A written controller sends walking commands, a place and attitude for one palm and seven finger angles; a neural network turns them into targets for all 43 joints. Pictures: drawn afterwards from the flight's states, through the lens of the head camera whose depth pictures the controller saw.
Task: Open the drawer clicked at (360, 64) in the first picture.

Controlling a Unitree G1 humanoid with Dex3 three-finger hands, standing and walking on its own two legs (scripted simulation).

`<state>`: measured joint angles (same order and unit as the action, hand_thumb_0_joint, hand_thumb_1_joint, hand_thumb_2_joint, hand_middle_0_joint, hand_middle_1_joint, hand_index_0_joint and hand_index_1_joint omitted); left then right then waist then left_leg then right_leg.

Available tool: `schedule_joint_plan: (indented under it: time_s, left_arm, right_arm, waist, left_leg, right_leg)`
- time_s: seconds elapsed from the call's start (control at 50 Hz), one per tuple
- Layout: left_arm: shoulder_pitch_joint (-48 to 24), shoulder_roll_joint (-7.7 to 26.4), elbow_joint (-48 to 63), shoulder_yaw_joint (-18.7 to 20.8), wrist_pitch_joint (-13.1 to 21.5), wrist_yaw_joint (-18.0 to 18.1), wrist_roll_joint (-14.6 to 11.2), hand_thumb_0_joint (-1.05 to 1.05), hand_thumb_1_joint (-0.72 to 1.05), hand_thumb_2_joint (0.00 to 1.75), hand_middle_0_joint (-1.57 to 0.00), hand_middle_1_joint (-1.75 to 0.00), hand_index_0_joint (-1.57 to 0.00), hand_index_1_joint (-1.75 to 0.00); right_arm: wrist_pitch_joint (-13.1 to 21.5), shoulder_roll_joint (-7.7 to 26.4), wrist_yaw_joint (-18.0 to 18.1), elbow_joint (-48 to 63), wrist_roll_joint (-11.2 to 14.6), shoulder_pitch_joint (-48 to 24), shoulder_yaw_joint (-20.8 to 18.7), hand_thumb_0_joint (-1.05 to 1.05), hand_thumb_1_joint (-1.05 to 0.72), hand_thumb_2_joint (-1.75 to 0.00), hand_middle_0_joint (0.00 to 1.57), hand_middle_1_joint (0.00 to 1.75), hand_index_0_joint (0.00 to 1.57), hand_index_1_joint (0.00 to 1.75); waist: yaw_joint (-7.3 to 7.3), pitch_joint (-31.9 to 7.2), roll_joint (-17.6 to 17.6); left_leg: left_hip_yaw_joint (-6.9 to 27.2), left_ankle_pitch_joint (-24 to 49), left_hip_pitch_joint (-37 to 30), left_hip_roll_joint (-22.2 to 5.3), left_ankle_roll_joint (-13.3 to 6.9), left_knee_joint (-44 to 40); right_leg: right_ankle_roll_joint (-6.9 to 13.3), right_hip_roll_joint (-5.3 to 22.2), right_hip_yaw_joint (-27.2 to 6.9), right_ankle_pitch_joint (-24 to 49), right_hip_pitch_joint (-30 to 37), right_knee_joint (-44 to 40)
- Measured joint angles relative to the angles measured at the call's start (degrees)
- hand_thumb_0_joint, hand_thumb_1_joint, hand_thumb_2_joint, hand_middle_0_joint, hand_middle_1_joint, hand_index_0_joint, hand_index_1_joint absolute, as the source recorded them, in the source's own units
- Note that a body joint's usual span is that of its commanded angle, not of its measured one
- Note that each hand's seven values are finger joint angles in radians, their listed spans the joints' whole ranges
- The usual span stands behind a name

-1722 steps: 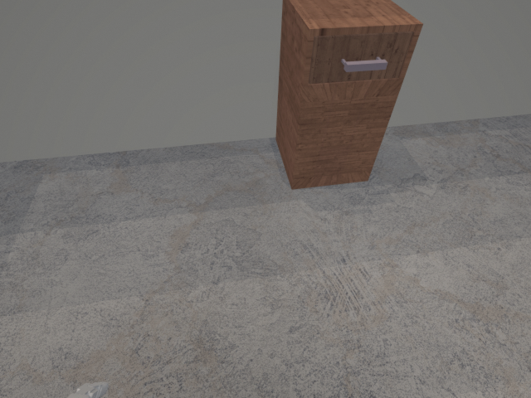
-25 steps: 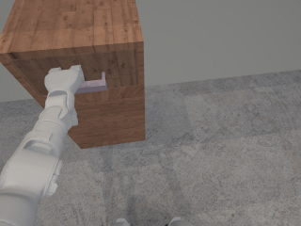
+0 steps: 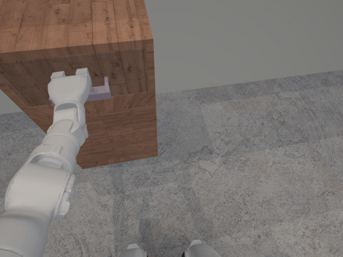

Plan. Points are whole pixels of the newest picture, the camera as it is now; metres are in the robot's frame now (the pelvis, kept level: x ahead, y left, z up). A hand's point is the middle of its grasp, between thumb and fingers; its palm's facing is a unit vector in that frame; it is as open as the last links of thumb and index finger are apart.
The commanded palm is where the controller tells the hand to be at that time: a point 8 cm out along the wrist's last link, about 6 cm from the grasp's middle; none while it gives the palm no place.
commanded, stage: lower the fingers behind the handle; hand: left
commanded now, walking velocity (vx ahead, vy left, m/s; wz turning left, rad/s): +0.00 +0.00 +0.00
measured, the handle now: (81, 89) +0.58 +0.21 -0.03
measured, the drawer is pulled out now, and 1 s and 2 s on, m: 0.00 0.00 0.00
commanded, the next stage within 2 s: lift the hand off the handle in 1.02 s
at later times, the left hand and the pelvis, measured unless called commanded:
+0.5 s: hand (84, 105) +0.51 +0.19 -0.01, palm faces -0.01 +0.02 -1.00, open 13.4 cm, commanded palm +0.48 +0.19 +0.01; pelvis -0.03 +0.01 -0.02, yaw -1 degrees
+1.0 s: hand (84, 107) +0.50 +0.19 -0.01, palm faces +0.03 +0.02 -1.00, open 13.8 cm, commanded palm +0.48 +0.18 +0.00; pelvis -0.05 +0.01 -0.05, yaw -1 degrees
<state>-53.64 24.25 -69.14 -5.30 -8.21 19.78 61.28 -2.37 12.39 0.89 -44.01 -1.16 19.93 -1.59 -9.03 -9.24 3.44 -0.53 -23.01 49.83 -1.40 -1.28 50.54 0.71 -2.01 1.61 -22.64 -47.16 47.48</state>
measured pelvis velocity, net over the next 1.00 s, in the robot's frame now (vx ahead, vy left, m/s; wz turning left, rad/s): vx -0.05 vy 0.01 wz -0.01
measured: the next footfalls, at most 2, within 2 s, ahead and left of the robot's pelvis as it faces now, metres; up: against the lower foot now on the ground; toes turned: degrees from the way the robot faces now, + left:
none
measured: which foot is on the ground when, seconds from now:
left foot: down 0.00-1.00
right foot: down 0.00-1.00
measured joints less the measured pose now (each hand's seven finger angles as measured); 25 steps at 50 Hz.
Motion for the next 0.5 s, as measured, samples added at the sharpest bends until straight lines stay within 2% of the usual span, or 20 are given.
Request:
schedule_joint_plan:
  time_s: [0.08, 0.16, 0.2, 0.28, 0.36, 0.44, 0.5]
  left_arm:
    - [1.21, 0.6, 0.46, 1.19, 4.25, -1.65, 0.68, 0.0, -0.48, 0.3, -0.31, -1.21, -0.32, -1.2]
    - [3.05, 1.62, 3.35, 3.0, 7.98, 1.15, 2.25, 0.0, -0.48, 0.3, -0.32, -1.25, -0.32, -1.21]
    - [3.17, 1.49, 3.91, 2.94, 8.63, 3.24, 2.86, 0.0, -0.48, 0.3, -0.31, -1.26, -0.32, -1.21]
    - [1.89, 0.39, 3.19, 2.51, 7.08, 7.49, 3.24, 0.0, -0.48, 0.3, -0.3, -1.26, -0.32, -1.22]
    - [-1.48, -0.32, -0.07, 1.91, 3.35, 9.52, 3.15, 0.0, -0.48, 0.3, -0.3, -1.25, -0.32, -1.27]
    - [-5.09, 0.17, -3.31, 1.45, -0.38, 8.43, 2.8, 0.0, -0.48, 0.3, -0.31, -1.23, -0.34, -1.33]
    - [-6.83, 1.11, -4.55, 1.32, -1.57, 6.12, 2.36, 0.0, -0.48, 0.3, -0.31, -1.22, -0.34, -1.35]
  right_arm:
    - [0.2, 0.72, 0.42, 0.9, -0.27, 1.21, 0.02, 0.01, -0.9, -0.9, 0.2, 0.3, 0.21, 0.3]
    - [0.45, 1.64, 0.46, 1.25, -0.7, 2.26, -0.71, 0.01, -0.9, -0.9, 0.2, 0.3, 0.21, 0.3]
    - [0.58, 1.91, 0.12, 0.95, -0.82, 2.29, -1.15, 0.01, -0.91, -0.9, 0.2, 0.3, 0.21, 0.3]
    - [0.72, 2.07, -0.62, 0.25, -0.8, 1.52, -1.28, 0.01, -0.91, -0.9, 0.2, 0.3, 0.21, 0.3]
    - [0.65, 1.91, -1.1, -0.03, -0.67, 0.03, -0.57, 0.01, -0.91, -0.9, 0.2, 0.3, 0.21, 0.3]
    - [0.41, 1.76, -1.05, 0.71, -0.53, -1.14, 0.48, 0.01, -0.91, -0.9, 0.2, 0.3, 0.21, 0.3]
    - [0.25, 1.81, -0.79, 1.59, -0.43, -1.19, 1.13, 0.01, -0.91, -0.9, 0.2, 0.3, 0.21, 0.3]
  waist:
    - [-0.71, -0.71, -0.13]
    - [-0.05, -1.3, -0.05]
    - [0.32, -1.3, -0.04]
    - [0.57, -1.14, -0.19]
    - [-0.3, -0.78, -0.31]
    - [-1.72, -0.3, -0.32]
    - [-2.51, -0.11, -0.18]
  left_leg:
    - [-0.27, -0.83, 1.09, -0.23, -0.08, 1.49]
    - [-0.55, -1.8, 3.86, -0.31, -0.24, 4.12]
    - [-0.53, -2.13, 5.24, -0.26, -0.32, 5.36]
    - [-0.36, -2.22, 7.5, -0.11, -0.44, 6.94]
    - [-0.02, -1.7, 8.98, 0.06, -0.5, 7.52]
    - [0.01, -1.03, 9.85, 0.03, -0.58, 7.61]
    - [-0.18, -0.75, 10.35, -0.07, -0.67, 7.83]
  right_leg:
    - [-0.02, -0.2, -0.26, -0.64, -1.21, 1.43]
    - [-0.12, -0.23, -0.51, -1.59, -4.14, 4.22]
    - [-0.19, -0.16, -0.48, -1.97, -5.52, 5.5]
    - [-0.29, 0.01, -0.28, -2.18, -7.68, 7.11]
    - [-0.34, 0.18, 0.07, -1.79, -8.98, 7.62]
    - [-0.41, 0.16, 0.11, -1.08, -9.8, 7.63]
    - [-0.49, 0.08, -0.08, -0.69, -10.39, 7.83]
